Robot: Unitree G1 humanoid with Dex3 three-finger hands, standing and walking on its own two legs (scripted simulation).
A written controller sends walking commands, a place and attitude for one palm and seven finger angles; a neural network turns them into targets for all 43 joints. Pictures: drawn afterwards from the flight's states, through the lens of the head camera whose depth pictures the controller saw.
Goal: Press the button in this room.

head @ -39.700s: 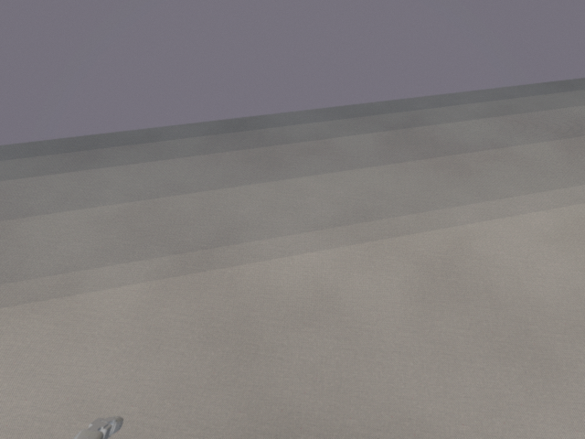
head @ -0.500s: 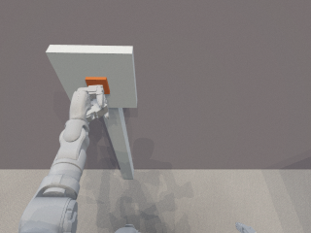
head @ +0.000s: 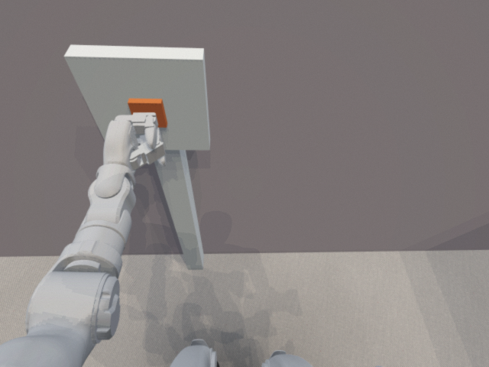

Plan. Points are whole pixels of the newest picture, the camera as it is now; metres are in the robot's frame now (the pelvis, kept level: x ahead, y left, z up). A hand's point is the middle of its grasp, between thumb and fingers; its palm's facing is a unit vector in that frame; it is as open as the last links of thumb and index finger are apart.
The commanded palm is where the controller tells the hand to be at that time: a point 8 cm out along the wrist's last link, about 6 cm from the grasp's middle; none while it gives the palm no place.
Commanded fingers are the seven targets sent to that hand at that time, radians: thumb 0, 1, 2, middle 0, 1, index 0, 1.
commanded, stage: pull the fist back off the button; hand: left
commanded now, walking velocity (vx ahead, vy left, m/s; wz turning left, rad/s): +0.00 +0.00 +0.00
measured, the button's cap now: (149, 110) +0.50 +0.15 +0.13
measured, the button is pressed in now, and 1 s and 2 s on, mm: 9 0 0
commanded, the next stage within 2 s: draw the hand back to the body in 0.98 s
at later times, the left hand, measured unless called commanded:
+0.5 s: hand (160, 154) +0.44 +0.13 +0.09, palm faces -0.02 -1.00 +0.00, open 3.3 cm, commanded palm +0.40 +0.19 +0.10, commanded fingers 0.00 0.90 0.90 -1.30 -1.50 -1.30 -1.50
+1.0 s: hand (163, 195) +0.35 +0.12 +0.10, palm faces -0.05 -1.00 -0.01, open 3.1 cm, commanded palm +0.34 +0.18 +0.10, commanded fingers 0.00 0.90 0.90 -1.30 -1.50 -1.30 -1.50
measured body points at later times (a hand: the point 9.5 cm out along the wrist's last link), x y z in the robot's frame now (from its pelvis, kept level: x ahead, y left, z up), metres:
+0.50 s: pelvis +0.03 +0.02 +0.01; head +0.07 +0.02 +0.46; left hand +0.43 +0.19 +0.09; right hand +0.11 -0.24 -0.10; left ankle +0.08 +0.09 -0.69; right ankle +0.02 -0.08 -0.69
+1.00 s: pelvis +0.06 +0.00 +0.02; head +0.08 -0.01 +0.47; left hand +0.35 +0.17 +0.10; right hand +0.24 -0.22 -0.07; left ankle +0.08 +0.09 -0.69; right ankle +0.02 -0.08 -0.69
